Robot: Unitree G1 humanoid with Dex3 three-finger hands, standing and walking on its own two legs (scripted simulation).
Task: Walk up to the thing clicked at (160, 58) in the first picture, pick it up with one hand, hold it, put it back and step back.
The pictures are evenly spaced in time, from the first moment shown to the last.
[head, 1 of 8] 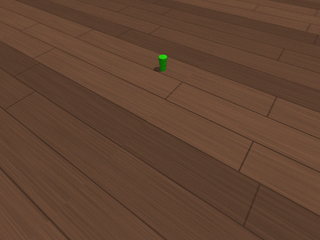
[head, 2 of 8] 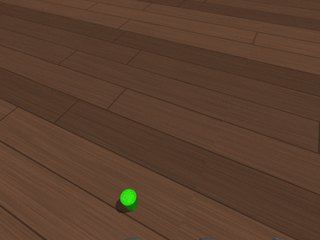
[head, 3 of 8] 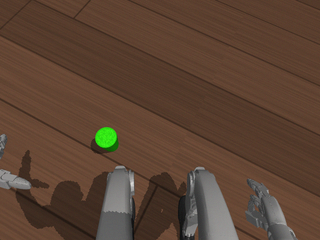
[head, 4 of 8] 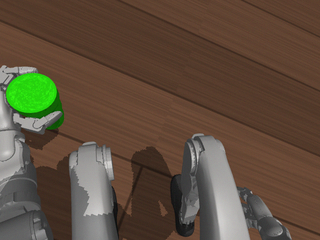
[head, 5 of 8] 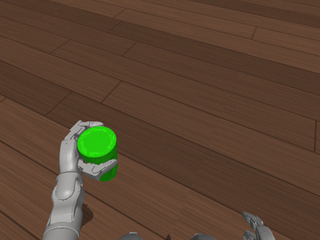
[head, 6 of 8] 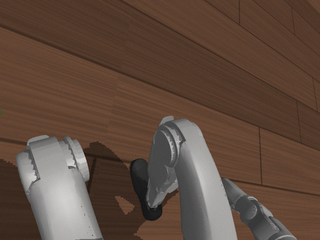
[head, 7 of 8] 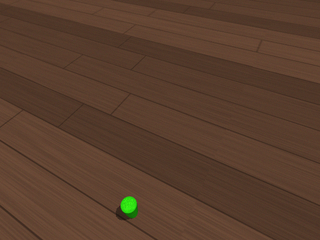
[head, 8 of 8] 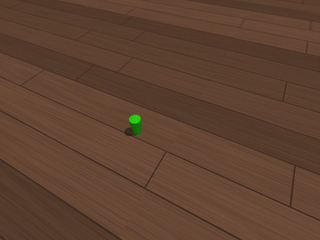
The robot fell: no
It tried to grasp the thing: yes
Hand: left
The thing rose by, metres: 0.66
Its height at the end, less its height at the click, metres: +0.00
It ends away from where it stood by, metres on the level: 0.01
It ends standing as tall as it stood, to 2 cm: yes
